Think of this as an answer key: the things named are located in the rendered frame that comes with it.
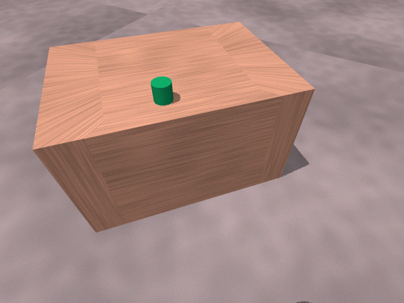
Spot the can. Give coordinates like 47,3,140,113
151,76,174,105

